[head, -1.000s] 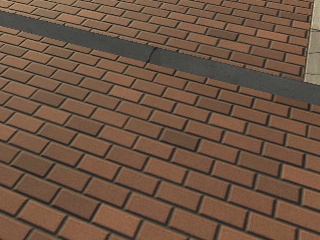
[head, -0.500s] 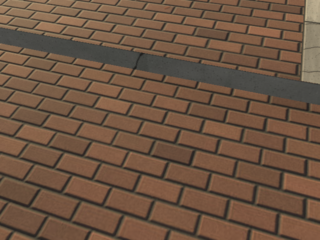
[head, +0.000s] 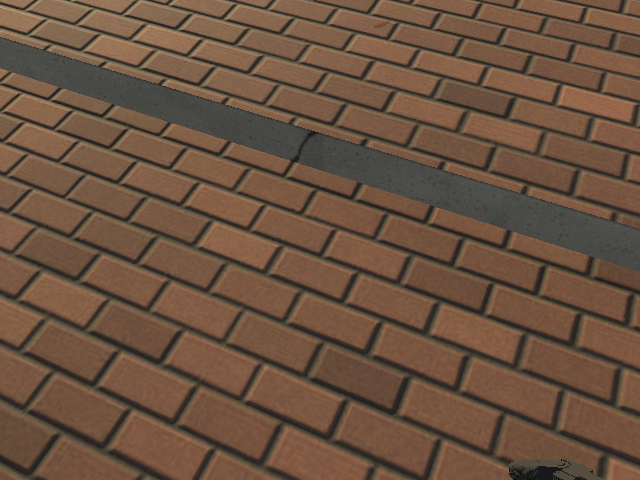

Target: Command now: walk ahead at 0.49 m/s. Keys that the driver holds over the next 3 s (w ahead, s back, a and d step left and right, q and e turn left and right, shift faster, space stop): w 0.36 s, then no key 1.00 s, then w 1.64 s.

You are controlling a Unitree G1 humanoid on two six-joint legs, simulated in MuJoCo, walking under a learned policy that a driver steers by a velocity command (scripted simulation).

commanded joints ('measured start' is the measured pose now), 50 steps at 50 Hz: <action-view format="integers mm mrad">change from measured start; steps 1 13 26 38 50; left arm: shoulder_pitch -72 -291 -365 -291 -182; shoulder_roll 177 93 111 95 59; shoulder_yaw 32 36 32 13 14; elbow -62 -163 -153 -55 6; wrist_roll -1 22 9 5 -14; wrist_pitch -6 50 16 6 79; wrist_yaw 2 -45 -13 1 5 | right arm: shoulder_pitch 475 423 527 512 361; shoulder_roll -195 -117 -119 8 -32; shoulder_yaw -71 -43 -19 -13 12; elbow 101 177 240 261 279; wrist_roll -16 12 -4 -10 6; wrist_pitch -14 -66 -49 57 33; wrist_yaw -35 -15 -50 -45 -62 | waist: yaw -265 -39 -37 -129 -31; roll -56 12 100 -84 101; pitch -228 32 -62 -140 37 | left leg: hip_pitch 598 315 580 296 186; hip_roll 92 223 207 64 189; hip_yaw -146 -270 -169 -139 -286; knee -79 -474 -96 318 -283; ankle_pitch -93 60 783 -322 -298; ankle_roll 88 107 4 -126 -56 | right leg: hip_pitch -291 -808 -537 -482 -439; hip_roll -231 -216 -55 -299 -152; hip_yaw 20 -13 -86 56 42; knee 621 768 246 12 53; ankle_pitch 1020 290 366 824 154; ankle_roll -4 59 10 -115 47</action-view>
